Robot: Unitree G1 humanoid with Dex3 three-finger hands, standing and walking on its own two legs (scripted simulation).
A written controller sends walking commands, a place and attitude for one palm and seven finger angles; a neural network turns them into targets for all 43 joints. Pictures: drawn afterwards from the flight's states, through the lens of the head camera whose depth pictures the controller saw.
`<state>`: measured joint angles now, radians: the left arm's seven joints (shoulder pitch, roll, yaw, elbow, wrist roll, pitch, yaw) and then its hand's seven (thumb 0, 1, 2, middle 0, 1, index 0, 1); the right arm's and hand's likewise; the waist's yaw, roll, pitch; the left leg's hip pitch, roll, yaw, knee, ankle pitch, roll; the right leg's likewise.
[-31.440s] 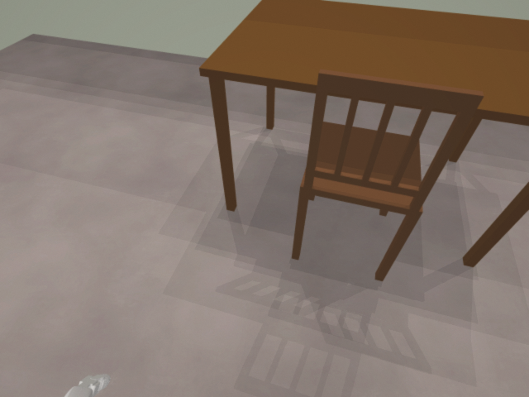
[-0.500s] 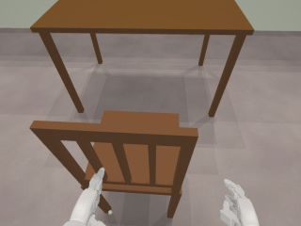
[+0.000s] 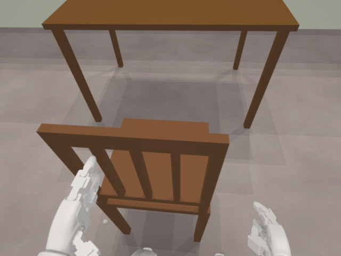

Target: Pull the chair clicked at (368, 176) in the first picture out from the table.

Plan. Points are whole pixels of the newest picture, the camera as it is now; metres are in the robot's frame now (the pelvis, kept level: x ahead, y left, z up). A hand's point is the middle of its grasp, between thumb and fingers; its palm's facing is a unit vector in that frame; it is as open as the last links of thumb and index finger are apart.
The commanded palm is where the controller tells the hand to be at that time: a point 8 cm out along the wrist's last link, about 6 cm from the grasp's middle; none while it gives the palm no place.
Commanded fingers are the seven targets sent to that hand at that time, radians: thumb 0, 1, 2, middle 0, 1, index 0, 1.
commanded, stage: draw the hand back to the body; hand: left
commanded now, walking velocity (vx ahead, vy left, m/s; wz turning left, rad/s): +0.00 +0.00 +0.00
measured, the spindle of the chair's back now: (143, 176) +0.32 +0.10 -0.02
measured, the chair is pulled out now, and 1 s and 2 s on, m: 0.58 0.58 0.58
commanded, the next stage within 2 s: step back with the hand held close in 1.16 s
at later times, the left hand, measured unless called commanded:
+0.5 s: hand (32, 185) +0.20 +0.23 +0.18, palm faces +0.36 -0.83 -0.43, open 13.4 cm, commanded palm +0.16 +0.27 +0.19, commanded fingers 0.00 0.43 0.67 -0.14 -0.20 -0.14 -0.20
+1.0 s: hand (2, 152) +0.23 +0.27 +0.22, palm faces +0.46 -0.78 -0.43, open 7.7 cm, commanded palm +0.18 +0.31 +0.24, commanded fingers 0.00 0.90 0.90 -0.20 -0.30 -0.20 -0.30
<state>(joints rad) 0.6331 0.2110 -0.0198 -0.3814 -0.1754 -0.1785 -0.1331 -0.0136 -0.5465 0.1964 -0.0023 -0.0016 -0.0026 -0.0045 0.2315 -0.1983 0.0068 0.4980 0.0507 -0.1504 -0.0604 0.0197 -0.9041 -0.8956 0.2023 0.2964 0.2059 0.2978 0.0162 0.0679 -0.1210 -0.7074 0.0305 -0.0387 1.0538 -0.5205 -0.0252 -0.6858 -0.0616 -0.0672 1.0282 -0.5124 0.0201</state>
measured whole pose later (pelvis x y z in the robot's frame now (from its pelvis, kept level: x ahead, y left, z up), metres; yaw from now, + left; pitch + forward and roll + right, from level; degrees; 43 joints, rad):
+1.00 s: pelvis +0.04 +0.01 +0.07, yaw -1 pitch -3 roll +0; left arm 0.47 0.34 0.34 -0.42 -0.05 -0.02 0.15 0.01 0.85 0.87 -0.20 -0.29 -0.20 -0.30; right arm 0.17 -0.23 0.01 0.66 0.00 -0.09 -0.07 0.02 -0.90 -0.90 0.20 0.30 0.21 0.30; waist 0.07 0.07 0.03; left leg -0.10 0.03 0.01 0.47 -0.31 -0.01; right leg -0.10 -0.05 -0.05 0.45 -0.30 0.04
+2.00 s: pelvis -0.06 +0.03 +0.06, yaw -2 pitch +0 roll -2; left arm 0.54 0.40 0.38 -0.52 -0.04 -0.11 0.19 0.01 0.89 0.89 -0.21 -0.30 -0.21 -0.31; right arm 0.19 -0.23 0.01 0.62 0.01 -0.08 -0.11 0.02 -0.90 -0.90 0.20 0.30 0.21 0.30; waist 0.03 0.03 0.03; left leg -0.37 0.03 0.01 0.58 -0.21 0.01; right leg -0.35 -0.05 -0.04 0.52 -0.23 0.04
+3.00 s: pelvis -0.19 -0.02 +0.07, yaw +0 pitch +2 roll +1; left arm 0.62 0.43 0.43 -0.48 -0.05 -0.15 0.16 0.01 0.89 0.89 -0.21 -0.30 -0.22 -0.31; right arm 0.20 -0.23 -0.01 0.63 0.02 -0.08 -0.08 0.02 -0.90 -0.90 0.20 0.30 0.21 0.30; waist -0.03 -0.03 -0.03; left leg -0.29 0.01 0.01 0.62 -0.37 0.00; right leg -0.33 -0.05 -0.04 0.51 -0.23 0.01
